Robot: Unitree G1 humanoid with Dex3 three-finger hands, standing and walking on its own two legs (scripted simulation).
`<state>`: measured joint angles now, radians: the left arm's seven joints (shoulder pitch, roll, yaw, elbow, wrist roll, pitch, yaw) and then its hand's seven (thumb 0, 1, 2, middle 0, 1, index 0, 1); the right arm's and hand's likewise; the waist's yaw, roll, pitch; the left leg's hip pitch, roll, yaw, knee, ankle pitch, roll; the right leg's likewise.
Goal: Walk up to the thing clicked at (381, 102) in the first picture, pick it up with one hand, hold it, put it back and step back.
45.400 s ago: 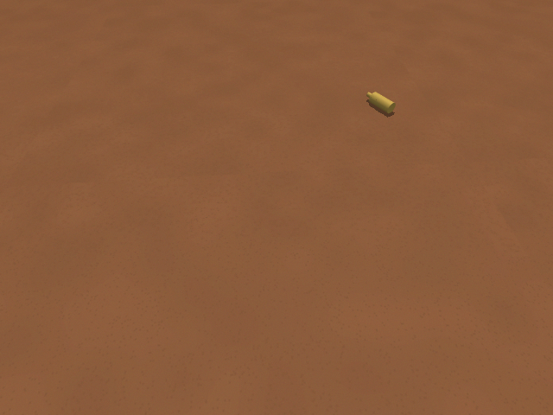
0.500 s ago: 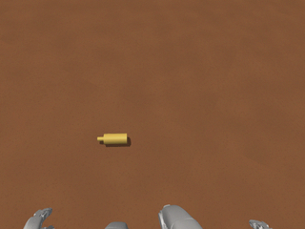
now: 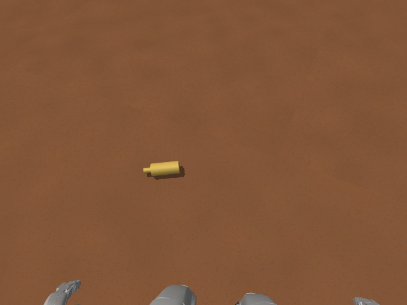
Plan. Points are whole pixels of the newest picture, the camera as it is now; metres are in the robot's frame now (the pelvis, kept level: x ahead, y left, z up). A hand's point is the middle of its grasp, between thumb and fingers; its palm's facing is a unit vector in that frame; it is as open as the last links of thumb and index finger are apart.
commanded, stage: step back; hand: left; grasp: from above
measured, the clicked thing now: (161, 168) +0.83 +0.29 -0.73
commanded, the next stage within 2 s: stand in 2.00 s
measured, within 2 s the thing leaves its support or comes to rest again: neither
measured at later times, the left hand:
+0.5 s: hand out of the picture -0.10 +0.23 -0.17, palm faces -0.01 -0.92 -0.39, open 7.4 cm
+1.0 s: hand out of the picture -0.26 +0.23 -0.15, palm faces +0.12 -0.92 -0.38, open 7.4 cm
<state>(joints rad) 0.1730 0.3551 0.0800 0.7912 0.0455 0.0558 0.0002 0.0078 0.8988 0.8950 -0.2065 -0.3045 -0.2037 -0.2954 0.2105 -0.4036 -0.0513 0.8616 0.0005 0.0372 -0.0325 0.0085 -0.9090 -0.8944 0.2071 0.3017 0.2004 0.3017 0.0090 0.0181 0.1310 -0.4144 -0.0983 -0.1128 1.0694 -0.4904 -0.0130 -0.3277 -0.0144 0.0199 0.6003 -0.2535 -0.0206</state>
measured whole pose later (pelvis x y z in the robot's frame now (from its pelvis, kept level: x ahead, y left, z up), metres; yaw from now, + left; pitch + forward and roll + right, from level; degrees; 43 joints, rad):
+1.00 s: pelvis -0.30 -0.05 +0.00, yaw +6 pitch -3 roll +1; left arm 0.23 0.41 0.07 0.94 0.02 0.03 -0.02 0.01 0.90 0.90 -0.20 -0.30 -0.20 -0.29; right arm 0.26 -0.34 -0.04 0.98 -0.05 0.01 0.01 0.01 -0.91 -0.89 0.21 0.30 0.20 0.30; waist 0.01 -0.03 0.05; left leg -0.18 -0.02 -0.02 0.57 -0.34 0.02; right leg -0.39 -0.02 0.03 0.83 -0.42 -0.02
